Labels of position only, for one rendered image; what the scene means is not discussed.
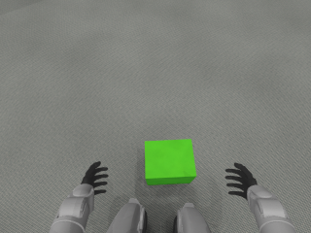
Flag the carton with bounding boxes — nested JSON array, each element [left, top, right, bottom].
[[145, 139, 196, 185]]

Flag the robot left thigh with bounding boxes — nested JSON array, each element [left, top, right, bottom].
[[106, 203, 145, 233]]

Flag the robot right forearm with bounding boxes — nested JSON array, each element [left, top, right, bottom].
[[247, 184, 296, 233]]

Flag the robot left shin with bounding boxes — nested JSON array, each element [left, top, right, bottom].
[[128, 198, 143, 233]]

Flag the right robot hand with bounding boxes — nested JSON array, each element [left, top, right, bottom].
[[225, 162, 258, 201]]

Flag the left robot hand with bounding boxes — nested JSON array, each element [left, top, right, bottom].
[[81, 161, 109, 195]]

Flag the robot left forearm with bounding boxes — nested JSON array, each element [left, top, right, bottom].
[[49, 183, 94, 233]]

